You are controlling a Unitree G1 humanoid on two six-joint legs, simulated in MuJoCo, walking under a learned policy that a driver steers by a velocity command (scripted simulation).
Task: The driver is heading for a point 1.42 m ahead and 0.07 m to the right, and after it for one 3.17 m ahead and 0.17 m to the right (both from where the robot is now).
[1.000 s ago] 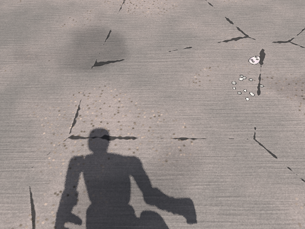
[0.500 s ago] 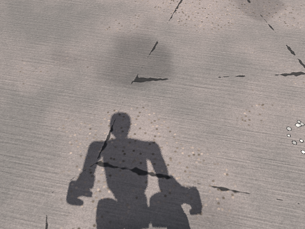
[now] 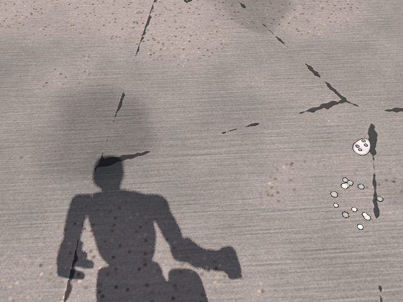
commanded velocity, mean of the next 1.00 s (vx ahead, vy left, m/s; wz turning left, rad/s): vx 0.50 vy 0.00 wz -0.21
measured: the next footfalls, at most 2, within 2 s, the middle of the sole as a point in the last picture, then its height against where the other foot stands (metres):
left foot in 0.32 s outside the picture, level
right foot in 0.84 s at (257, 253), level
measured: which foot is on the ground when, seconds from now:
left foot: up 0.00-0.30, down 0.32-0.84, up 0.86-1.00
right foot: down 0.00-0.32, up 0.34-0.82, down 0.84-1.00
